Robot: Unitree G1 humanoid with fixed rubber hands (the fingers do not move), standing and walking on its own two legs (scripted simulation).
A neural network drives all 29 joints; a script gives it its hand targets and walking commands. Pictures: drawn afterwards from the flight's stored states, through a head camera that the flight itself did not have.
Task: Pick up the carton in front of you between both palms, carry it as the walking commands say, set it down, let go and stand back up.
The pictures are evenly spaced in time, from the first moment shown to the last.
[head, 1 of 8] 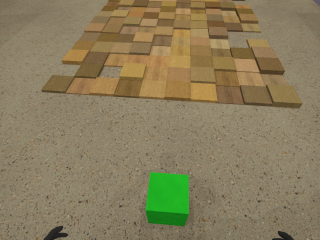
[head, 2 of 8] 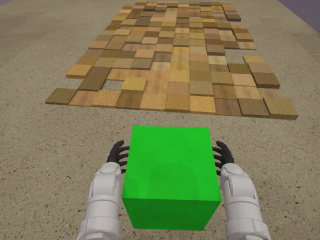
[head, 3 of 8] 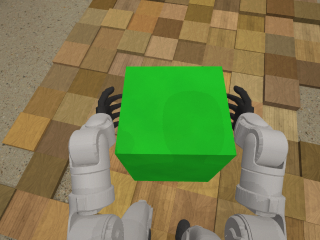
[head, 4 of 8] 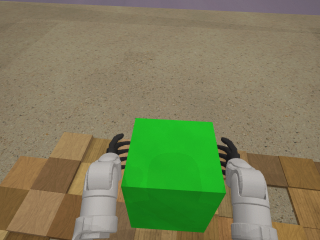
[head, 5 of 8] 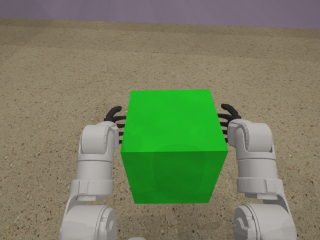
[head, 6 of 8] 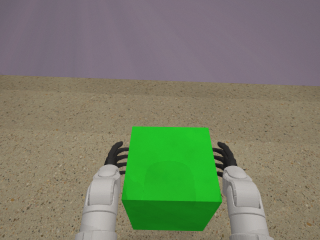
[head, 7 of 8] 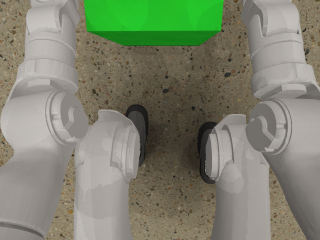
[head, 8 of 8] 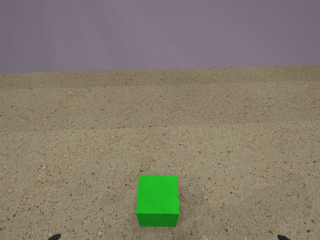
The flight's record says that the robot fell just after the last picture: no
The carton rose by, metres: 0.76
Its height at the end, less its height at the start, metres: +0.00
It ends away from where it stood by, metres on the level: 6.53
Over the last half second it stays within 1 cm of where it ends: yes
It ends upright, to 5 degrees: yes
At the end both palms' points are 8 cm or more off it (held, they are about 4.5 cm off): yes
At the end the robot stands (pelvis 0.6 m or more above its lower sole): yes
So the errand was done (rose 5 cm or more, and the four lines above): yes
